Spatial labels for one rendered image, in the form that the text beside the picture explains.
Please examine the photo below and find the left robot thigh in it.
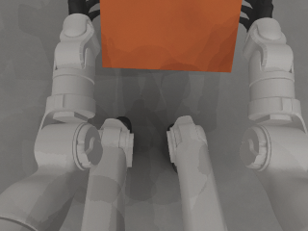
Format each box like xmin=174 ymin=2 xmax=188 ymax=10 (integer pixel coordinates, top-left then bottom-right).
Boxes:
xmin=81 ymin=126 xmax=134 ymax=231

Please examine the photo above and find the carton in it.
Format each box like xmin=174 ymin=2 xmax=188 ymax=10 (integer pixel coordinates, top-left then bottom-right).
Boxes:
xmin=99 ymin=0 xmax=243 ymax=73

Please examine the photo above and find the robot left forearm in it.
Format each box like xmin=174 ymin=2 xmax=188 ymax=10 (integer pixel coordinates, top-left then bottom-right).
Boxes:
xmin=34 ymin=13 xmax=101 ymax=157

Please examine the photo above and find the left robot foot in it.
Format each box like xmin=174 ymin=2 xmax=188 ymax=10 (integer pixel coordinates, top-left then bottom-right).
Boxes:
xmin=116 ymin=116 xmax=132 ymax=134

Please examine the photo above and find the robot right hand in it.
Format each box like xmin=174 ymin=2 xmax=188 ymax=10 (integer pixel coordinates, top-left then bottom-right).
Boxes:
xmin=239 ymin=0 xmax=274 ymax=32

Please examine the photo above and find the robot right upper arm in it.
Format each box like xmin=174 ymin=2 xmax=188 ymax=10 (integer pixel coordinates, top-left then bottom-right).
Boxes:
xmin=239 ymin=124 xmax=308 ymax=231

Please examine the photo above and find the robot left upper arm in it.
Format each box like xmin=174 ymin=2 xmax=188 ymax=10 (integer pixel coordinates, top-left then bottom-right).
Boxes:
xmin=0 ymin=122 xmax=103 ymax=231

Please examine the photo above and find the robot right forearm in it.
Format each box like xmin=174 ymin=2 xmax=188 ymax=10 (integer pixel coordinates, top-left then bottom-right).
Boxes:
xmin=243 ymin=17 xmax=308 ymax=137

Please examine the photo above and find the robot left hand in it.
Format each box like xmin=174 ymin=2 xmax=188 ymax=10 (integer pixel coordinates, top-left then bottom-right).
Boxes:
xmin=67 ymin=0 xmax=100 ymax=21

